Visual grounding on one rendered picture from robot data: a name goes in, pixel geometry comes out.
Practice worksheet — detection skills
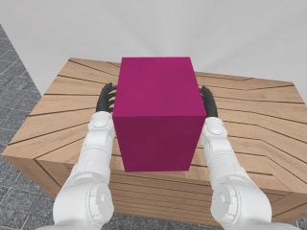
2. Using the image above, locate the pedestal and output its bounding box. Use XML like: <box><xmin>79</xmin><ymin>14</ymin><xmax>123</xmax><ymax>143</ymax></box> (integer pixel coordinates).
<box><xmin>1</xmin><ymin>57</ymin><xmax>307</xmax><ymax>227</ymax></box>

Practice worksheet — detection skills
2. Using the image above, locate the robot left hand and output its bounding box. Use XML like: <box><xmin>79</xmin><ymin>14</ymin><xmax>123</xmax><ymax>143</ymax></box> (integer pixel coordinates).
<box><xmin>95</xmin><ymin>82</ymin><xmax>117</xmax><ymax>113</ymax></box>

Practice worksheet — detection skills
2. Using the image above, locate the robot right hand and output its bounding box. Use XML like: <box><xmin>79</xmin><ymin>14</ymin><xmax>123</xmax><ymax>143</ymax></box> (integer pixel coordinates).
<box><xmin>199</xmin><ymin>86</ymin><xmax>219</xmax><ymax>118</ymax></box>

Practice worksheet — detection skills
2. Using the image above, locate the carton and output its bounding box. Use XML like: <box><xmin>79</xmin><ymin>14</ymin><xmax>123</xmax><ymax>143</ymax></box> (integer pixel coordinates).
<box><xmin>112</xmin><ymin>57</ymin><xmax>207</xmax><ymax>173</ymax></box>

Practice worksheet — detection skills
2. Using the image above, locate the robot left upper arm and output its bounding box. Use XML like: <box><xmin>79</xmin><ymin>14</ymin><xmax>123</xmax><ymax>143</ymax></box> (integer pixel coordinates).
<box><xmin>35</xmin><ymin>180</ymin><xmax>114</xmax><ymax>230</ymax></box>

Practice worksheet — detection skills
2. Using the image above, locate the right robot forearm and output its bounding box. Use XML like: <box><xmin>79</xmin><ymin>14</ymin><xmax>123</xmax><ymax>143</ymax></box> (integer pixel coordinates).
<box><xmin>200</xmin><ymin>117</ymin><xmax>260</xmax><ymax>191</ymax></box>

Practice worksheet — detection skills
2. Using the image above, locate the left robot forearm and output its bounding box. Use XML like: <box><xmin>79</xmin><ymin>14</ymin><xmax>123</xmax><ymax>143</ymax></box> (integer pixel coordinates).
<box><xmin>53</xmin><ymin>111</ymin><xmax>115</xmax><ymax>218</ymax></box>

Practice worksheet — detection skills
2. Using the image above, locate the robot right upper arm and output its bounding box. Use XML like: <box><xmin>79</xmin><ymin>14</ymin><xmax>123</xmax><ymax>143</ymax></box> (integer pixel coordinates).
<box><xmin>210</xmin><ymin>181</ymin><xmax>301</xmax><ymax>230</ymax></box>

